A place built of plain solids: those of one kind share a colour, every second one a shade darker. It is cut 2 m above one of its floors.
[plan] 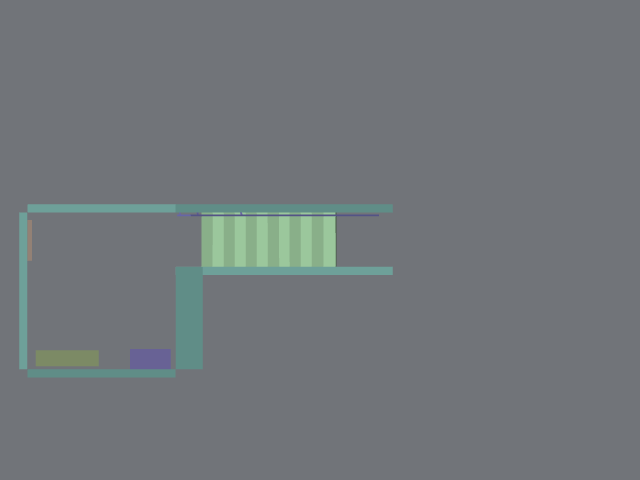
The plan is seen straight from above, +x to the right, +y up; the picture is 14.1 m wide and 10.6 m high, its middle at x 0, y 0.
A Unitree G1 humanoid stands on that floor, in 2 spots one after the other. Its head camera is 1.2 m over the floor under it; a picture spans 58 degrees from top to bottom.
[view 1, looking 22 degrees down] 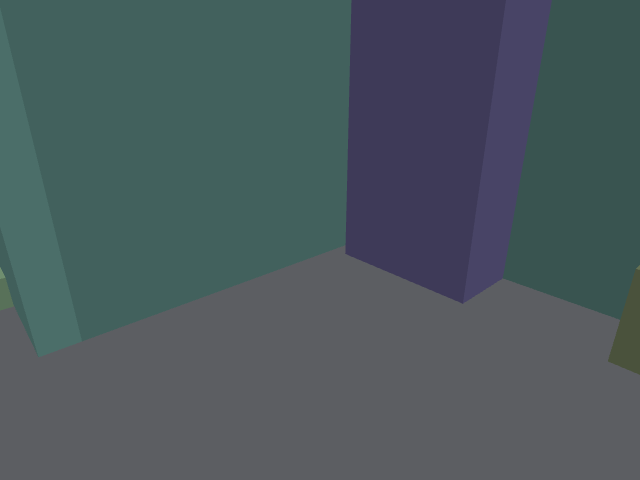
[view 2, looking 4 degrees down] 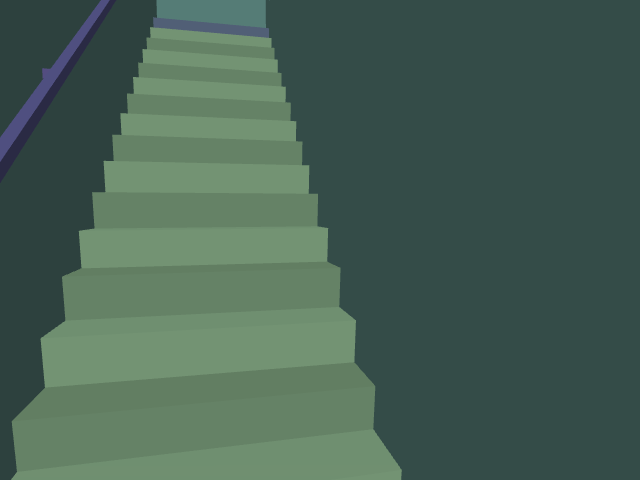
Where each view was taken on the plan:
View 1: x -5.20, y -0.46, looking -42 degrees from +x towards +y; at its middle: wall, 2.92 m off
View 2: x -3.62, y -0.03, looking -13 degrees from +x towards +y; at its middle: tread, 2.29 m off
